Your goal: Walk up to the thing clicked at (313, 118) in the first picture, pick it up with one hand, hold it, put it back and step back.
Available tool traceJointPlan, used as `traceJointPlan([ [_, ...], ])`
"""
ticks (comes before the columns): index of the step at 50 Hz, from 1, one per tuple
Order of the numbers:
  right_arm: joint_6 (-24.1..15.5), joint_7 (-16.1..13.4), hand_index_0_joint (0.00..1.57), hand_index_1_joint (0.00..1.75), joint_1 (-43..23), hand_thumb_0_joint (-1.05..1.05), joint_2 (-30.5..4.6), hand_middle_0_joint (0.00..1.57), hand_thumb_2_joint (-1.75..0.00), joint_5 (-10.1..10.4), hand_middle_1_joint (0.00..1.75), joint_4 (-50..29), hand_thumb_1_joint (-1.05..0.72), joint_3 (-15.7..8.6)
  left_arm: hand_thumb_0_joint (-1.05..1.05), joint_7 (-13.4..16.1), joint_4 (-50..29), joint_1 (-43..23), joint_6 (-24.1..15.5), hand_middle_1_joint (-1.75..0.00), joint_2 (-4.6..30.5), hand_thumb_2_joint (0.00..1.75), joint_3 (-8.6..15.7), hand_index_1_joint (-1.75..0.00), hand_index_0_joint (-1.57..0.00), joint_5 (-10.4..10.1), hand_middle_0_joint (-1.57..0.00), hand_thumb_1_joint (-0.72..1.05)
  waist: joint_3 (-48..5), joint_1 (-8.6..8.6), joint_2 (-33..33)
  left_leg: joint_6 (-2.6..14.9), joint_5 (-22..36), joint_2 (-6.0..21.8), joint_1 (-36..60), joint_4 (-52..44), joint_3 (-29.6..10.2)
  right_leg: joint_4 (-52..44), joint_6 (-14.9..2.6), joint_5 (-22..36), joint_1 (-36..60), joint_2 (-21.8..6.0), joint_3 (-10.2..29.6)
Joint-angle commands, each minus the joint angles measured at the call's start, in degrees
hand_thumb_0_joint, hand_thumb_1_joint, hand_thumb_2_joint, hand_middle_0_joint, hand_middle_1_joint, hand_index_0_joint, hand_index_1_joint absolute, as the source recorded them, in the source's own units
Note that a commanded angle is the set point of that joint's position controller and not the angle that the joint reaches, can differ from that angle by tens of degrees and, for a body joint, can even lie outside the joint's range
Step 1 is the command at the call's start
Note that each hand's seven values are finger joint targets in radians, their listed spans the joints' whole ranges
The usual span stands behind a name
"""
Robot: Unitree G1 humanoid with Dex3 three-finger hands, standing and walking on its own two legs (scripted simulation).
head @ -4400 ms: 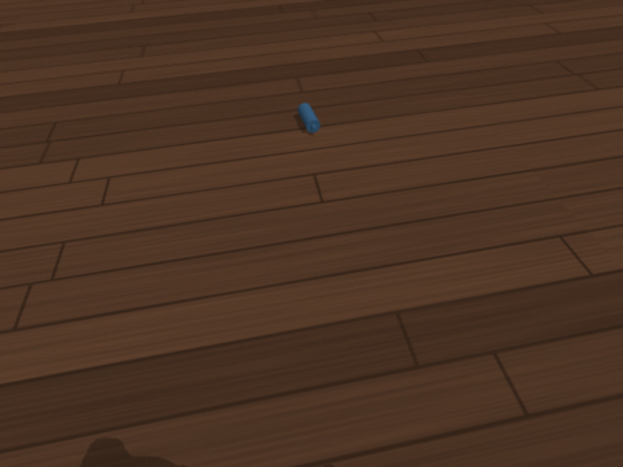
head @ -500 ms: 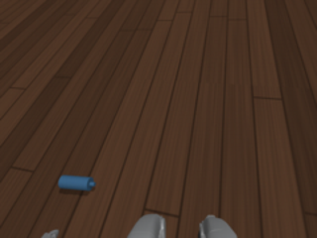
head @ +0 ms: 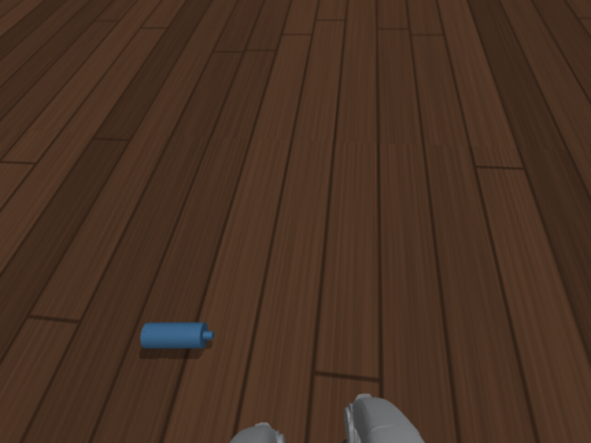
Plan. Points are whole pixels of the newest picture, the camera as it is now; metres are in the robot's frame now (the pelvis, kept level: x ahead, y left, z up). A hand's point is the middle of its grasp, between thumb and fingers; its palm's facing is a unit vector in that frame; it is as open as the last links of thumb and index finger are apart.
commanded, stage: walk up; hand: left
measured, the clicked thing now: (179, 335) +0.53 +0.43 -0.69
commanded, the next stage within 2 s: none
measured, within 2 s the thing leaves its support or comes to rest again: neither
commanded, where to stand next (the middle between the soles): +0.09 +0.14 m, yaw -6 degrees
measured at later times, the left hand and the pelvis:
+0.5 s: hand out of the picture +0.06 +0.54 -0.13, palm faces -0.02 -0.84 -0.55, open 7.4 cm; pelvis -0.02 +0.21 -0.01, yaw -3 degrees
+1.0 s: hand (62, 398) +0.24 +0.40 -0.14, palm faces -0.20 -0.93 -0.32, open 7.4 cm; pelvis +0.07 +0.18 +0.02, yaw -9 degrees
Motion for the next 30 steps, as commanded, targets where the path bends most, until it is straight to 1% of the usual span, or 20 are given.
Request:
traceJointPlan([
  [1, -0.77, -1.46, 0.20, 0.30, -6.98, 0.00, -10.90, 0.20, -0.90, 0.95, 0.30, -8.79, -0.90, -3.57, 0.00, 2.09, -0.13, 16.39, -2.15, -0.30, 14.46, 0.90, 4.27, -0.30, -0.20, 0.42, -0.20, 0.90, -9.69, 8.59, 2.50, 6.08, 26.85, 4.51, -1.57, 2.55, -7.50, -31.55, 0.00, 15.76, 23.18, -4.11, 5.31],
  [2, -0.68, -1.47, 0.20, 0.30, -2.75, 0.00, -8.24, 0.20, -0.90, 1.65, 0.30, -8.75, -0.90, -2.93, 0.00, 2.51, -1.57, 16.89, -2.17, -0.30, 19.45, 0.90, 5.92, -0.30, -0.20, 1.61, -0.20, 0.90, -10.88, 8.25, -8.07, 1.80, 4.61, -0.15, -15.19, 12.04, -7.12, -31.61, -2.22, 19.15, 33.64, -13.91, 25.41],
  [3, -0.36, -2.07, 0.20, 0.30, 0.90, 0.00, -9.20, 0.20, -0.90, 1.44, 0.30, -7.95, -0.90, -3.14, 0.00, 2.76, -4.31, 13.61, -1.73, -0.30, 21.29, 0.90, 6.04, -0.30, -0.20, 2.13, -0.20, 0.90, -12.65, 5.79, -5.49, -0.06, -8.25, -1.36, -20.91, 18.25, -11.04, -32.74, -6.10, 20.28, 35.23, -25.02, 40.42],
  [4, 0.24, -2.94, 0.20, 0.30, 0.36, 0.00, -12.89, 0.20, -0.90, 0.69, 0.30, -8.14, -0.90, -4.47, 0.00, 2.89, -5.70, 8.81, -1.45, -0.30, 21.65, 0.90, 6.00, -0.30, -0.20, 2.09, -0.20, 0.90, -12.01, 4.82, -0.38, -0.14, -9.85, 0.94, -20.41, 22.70, -14.48, -34.16, -12.04, 17.84, 29.05, -30.07, 41.78],
  [5, 0.27, -3.28, 0.20, 0.30, -0.97, 0.00, -14.03, 0.20, -0.90, 0.48, 0.30, -8.24, -0.90, -5.37, 0.00, 2.89, -6.75, 5.85, -1.70, -0.30, 22.14, 0.90, 6.13, -0.30, -0.20, 1.90, -0.20, 0.90, -11.22, 4.59, -1.55, -0.46, -9.53, 1.72, -19.20, 26.72, -15.86, -35.82, -14.59, 13.48, 23.48, -31.23, 43.56],
  [6, 0.05, -2.99, 0.20, 0.30, -2.32, 0.00, -15.41, 0.20, -0.90, 0.52, 0.30, -7.57, -0.90, -6.07, 0.00, 2.67, -7.40, 3.04, -1.94, -0.30, 20.19, 0.90, 5.76, -0.30, -0.20, 1.71, -0.20, 0.90, -7.78, 3.83, -0.16, -1.20, -6.46, 2.33, -17.15, 29.71, -17.37, -36.41, -14.92, 8.62, 16.53, -28.77, 38.47],
  [8, 0.10, -2.06, 0.20, 0.30, -0.51, 0.00, -15.68, 0.20, -0.90, 1.04, 0.30, -5.96, -0.90, -6.69, 0.00, 2.13, -7.89, 1.41, -2.21, -0.30, 17.34, 0.90, 4.89, -0.30, -0.20, 1.86, -0.20, 0.90, -5.02, 2.47, -2.12, -1.97, -1.22, 0.57, -12.95, 29.66, -15.94, -33.58, -11.17, 6.25, 9.45, -21.62, 25.97],
  [12, 0.21, -1.07, 0.20, 0.30, 1.45, 0.00, -13.68, 0.20, -0.90, 2.08, 0.30, -3.75, -0.90, -6.30, 0.00, 0.77, -8.18, 0.31, -1.74, -0.30, 16.48, 0.90, 5.20, -0.30, -0.20, 2.93, -0.20, 0.90, -5.97, 2.77, -11.43, -2.94, 2.41, -0.57, -8.71, 25.92, -11.09, -31.70, -9.06, -4.75, 5.41, -15.29, 16.26],
  [15, -0.67, -0.91, 0.20, 0.30, 3.09, 0.00, -12.54, 0.20, -0.90, 4.29, 0.30, -0.72, -0.90, -5.50, 0.00, -0.88, -9.62, -4.86, -0.59, -0.30, 16.50, 0.90, 5.49, -0.30, -0.20, 4.59, -0.20, 0.90, -6.53, 2.54, -22.57, -3.13, -3.92, 0.85, 1.35, 5.40, -1.76, -31.42, -6.73, -15.78, 0.65, -10.71, 10.54],
  [16, -1.36, -1.22, 0.20, 0.30, 3.90, 0.00, -12.71, 0.20, -0.90, 4.57, 0.30, 0.66, -0.90, -5.47, 0.00, -1.60, -9.32, -5.30, -0.17, -0.30, 16.34, 0.90, 5.35, -0.30, -0.20, 4.85, -0.20, 0.90, -7.23, 2.89, -22.14, -3.51, -5.36, -0.17, 4.58, 0.49, 1.35, -29.74, -6.58, -17.31, 0.70, -10.17, 10.31],
  [18, -2.86, -2.65, 0.20, 0.30, 11.07, 0.00, -12.77, 0.20, -0.90, 4.18, 0.30, 5.11, -0.90, -5.61, 0.00, -2.61, -8.19, -5.01, 1.54, -0.30, 14.63, 0.90, 4.79, -0.30, -0.20, 4.44, -0.20, 0.90, -9.23, -0.33, -13.25, -4.11, -0.66, -2.46, 14.01, -12.30, 4.40, -15.75, -5.07, -19.13, -2.33, -7.71, 8.30],
  [19, -3.79, -3.63, 0.20, 0.30, 12.53, 0.00, -13.84, 0.20, -0.90, 3.20, 0.30, 6.46, -0.90, -5.77, 0.00, -2.73, -7.34, -2.66, 2.51, -0.30, 10.60, 0.90, 3.78, -0.30, -0.20, 4.03, -0.20, 0.90, -7.22, -0.93, -3.14, -3.87, -4.61, -3.92, 14.83, -16.11, 1.07, -3.41, -3.40, -18.91, -6.65, -5.17, 5.95],
  [20, -5.05, -4.18, 0.20, 0.30, 17.02, 0.00, -18.92, 0.20, -0.90, 2.08, 0.30, 6.32, -0.90, -6.68, 0.00, -3.13, -8.20, -0.79, 2.63, -0.30, 6.00, 0.90, 2.28, -0.30, -0.20, 3.99, -0.20, 0.90, -5.01, -3.17, 9.01, -0.14, -28.10, 6.56, 14.63, -24.53, -21.95, 12.28, -1.80, -17.12, -19.67, 0.63, 6.53],
  [21, -5.89, -4.31, 0.20, 0.30, 8.00, 0.00, -25.37, 0.20, -0.90, 2.55, 0.30, 3.45, -0.90, -7.19, 0.00, -2.85, -9.55, -4.61, 2.24, -0.30, 7.64, 0.90, 2.24, -0.30, -0.20, 3.14, -0.20, 0.90, 0.67, -0.54, 9.07, 6.80, -42.36, 21.19, 7.18, -39.62, -50.01, 17.64, -0.88, -7.35, -27.79, 2.25, 12.32],
  [22, -6.72, -4.53, 0.20, 0.30, -0.56, 0.00, -29.32, 0.20, -0.90, 3.51, 0.30, 3.30, -0.90, -7.28, 0.00, -3.02, -9.98, -11.03, 1.34, -0.30, 11.85, 0.90, 2.23, -0.30, -0.20, 3.79, -0.20, 0.90, 8.64, 0.24, 8.11, 14.18, -50.03, 28.64, 1.07, -47.52, -62.83, 16.98, -0.60, -2.99, -29.01, -3.73, 16.37],
  [23, -7.99, -5.13, 0.20, 0.30, -3.73, 0.00, -26.58, 0.20, -0.90, 2.80, 0.30, 3.46, -0.90, -6.43, 0.00, -3.69, -8.87, -14.77, 0.63, -0.30, 14.67, 0.90, 2.67, -0.30, -0.20, 3.22, -0.20, 0.90, 12.81, 0.74, 0.77, 13.33, -42.28, 26.16, -0.86, -45.72, -58.04, 15.21, 0.52, 2.00, -27.77, -5.77, 18.62],
  [24, -9.18, -5.65, 0.20, 0.30, -2.71, 0.00, -23.44, 0.20, -0.90, 2.03, 0.30, 4.42, -0.90, -5.46, 0.00, -4.44, -5.99, -12.18, 0.45, -0.30, 14.81, 0.90, 3.43, -0.30, -0.20, 1.82, -0.20, 0.90, 12.65, 1.55, -2.63, 8.32, -29.62, 20.36, 1.98, -39.02, -45.29, 14.18, 1.03, 6.68, -26.52, -5.99, 18.90],
  [25, -10.10, -5.98, 0.20, 0.30, -1.50, 0.00, -21.72, 0.20, -0.90, 2.36, 0.30, 5.59, -0.90, -4.51, 0.00, -5.32, -3.36, -6.87, 0.87, -0.30, 13.63, 0.90, 3.85, -0.30, -0.20, 1.24, -0.20, 0.90, 10.90, 3.32, -1.35, 5.45, -22.31, 16.59, 3.41, -35.95, -35.48, 13.06, 0.71, 9.88, -22.54, -5.66, 17.67],
  [26, -10.80, -6.05, 0.20, 0.30, -0.53, 0.00, -20.81, 0.20, -0.90, 3.04, 0.30, 6.51, -0.90, -4.12, 0.00, -6.00, -1.95, -2.89, 1.54, -0.30, 13.37, 0.90, 4.12, -0.30, -0.20, 1.12, -0.20, 0.90, 10.15, 4.33, -0.10, 3.29, -16.38, 14.78, 4.51, -34.81, -30.52, 11.70, 0.62, 11.13, -19.36, -5.03, 16.06],
  [30, -11.88, -6.58, 0.20, 0.30, -0.28, 0.00, -18.65, 0.20, -0.90, 3.58, 0.30, 8.23, -0.90, -3.68, 0.00, -8.34, -2.25, -1.46, 3.86, -0.30, 12.77, 0.90, 5.07, -0.30, -0.20, 2.33, -0.20, 0.90, 5.39, 5.78, 5.40, 5.33, -3.71, 12.76, 7.22, -32.59, -19.90, 7.63, 1.87, 14.84, -11.54, -4.11, 15.13],
])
